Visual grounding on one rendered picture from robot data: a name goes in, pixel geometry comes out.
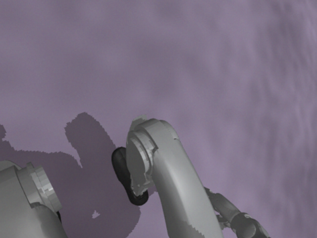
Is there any right robot foot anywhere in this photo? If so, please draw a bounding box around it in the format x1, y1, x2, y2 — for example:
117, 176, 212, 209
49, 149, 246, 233
111, 147, 149, 206

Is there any right robot arm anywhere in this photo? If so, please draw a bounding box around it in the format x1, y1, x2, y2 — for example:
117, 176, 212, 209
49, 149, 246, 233
230, 212, 270, 238

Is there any right robot hand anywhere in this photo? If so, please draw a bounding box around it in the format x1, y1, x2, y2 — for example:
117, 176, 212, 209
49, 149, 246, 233
204, 187, 241, 230

